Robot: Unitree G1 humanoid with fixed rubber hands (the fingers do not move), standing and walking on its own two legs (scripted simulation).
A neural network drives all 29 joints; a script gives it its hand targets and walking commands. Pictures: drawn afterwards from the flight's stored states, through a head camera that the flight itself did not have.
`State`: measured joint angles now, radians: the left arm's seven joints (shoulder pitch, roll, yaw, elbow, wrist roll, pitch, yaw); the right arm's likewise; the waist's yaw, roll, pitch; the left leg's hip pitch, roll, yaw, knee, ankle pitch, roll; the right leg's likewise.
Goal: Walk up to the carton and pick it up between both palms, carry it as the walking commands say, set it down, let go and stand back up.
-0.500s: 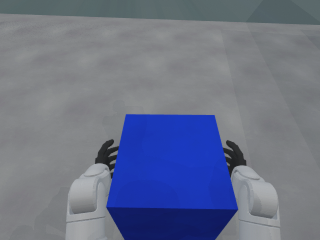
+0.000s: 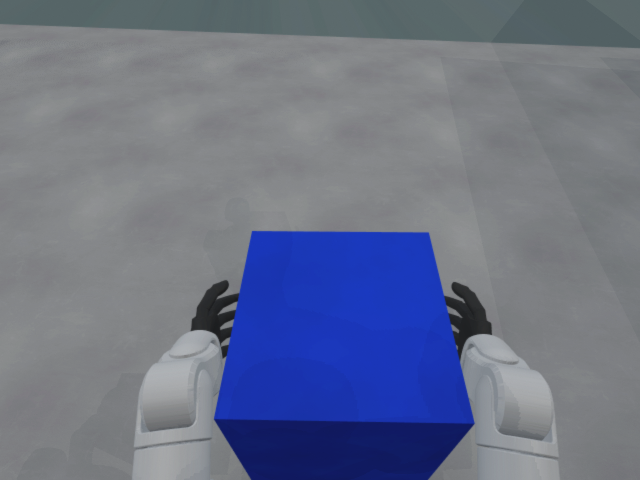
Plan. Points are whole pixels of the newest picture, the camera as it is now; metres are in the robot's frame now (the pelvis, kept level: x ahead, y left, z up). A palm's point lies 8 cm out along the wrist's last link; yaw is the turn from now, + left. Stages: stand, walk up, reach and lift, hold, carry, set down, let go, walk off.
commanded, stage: carry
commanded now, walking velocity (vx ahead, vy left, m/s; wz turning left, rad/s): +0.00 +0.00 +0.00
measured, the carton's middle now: (338, 368) +0.26 +0.00 -0.01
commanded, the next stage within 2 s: hold in 1.10 s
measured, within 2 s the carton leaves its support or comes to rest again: neither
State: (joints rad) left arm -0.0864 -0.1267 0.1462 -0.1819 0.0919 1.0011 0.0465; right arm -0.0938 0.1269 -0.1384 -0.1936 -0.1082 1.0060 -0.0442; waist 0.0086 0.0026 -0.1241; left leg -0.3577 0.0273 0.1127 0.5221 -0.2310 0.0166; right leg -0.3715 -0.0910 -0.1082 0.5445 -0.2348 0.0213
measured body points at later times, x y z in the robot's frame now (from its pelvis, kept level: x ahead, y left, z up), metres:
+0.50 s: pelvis +0.00 +0.00 +0.00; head -0.01 -0.01 +0.45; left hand +0.28 +0.16 +0.05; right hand +0.28 -0.16 +0.05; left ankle +0.02 +0.11 -0.73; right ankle +0.02 -0.13 -0.73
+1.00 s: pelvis +0.00 +0.00 +0.00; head -0.01 -0.01 +0.45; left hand +0.28 +0.16 +0.05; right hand +0.28 -0.16 +0.05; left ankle +0.02 +0.11 -0.73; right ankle +0.02 -0.13 -0.73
